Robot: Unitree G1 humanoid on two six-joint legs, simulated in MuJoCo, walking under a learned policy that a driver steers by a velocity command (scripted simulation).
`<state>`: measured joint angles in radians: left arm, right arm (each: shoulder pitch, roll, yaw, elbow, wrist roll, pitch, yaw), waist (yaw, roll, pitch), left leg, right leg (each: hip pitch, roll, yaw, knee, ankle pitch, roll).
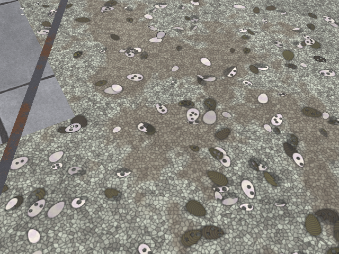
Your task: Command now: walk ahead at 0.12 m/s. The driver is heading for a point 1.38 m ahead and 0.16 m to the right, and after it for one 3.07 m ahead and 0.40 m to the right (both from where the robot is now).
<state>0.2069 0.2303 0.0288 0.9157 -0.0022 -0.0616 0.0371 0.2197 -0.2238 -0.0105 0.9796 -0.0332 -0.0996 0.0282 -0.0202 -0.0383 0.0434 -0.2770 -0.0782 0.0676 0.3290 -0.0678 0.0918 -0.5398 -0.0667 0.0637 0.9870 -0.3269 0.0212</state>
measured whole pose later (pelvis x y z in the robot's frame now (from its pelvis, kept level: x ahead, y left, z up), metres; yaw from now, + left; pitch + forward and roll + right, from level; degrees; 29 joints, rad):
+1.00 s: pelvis +0.08 -0.03 +0.00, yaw +1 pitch -2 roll +0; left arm 0.22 0.16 0.04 1.10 0.00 0.00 0.04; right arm 0.25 -0.17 -0.01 1.12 0.00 -0.01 -0.04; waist 0.00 0.00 0.05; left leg -0.19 0.00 0.03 0.50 -0.29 0.02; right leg -0.22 0.01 0.00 0.50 -0.26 -0.01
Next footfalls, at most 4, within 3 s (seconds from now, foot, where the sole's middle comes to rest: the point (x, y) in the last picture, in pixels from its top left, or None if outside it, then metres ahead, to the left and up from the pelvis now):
0.16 right None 0.13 -0.15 -0.78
1.76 left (155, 236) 0.54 0.06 -0.78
2.34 right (208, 166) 0.86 -0.18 -0.78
2.90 left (155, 115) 1.17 0.07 -0.78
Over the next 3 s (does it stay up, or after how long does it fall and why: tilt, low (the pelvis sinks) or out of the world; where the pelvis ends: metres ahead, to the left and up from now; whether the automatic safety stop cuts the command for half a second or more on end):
stays up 1.05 -0.03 -0.01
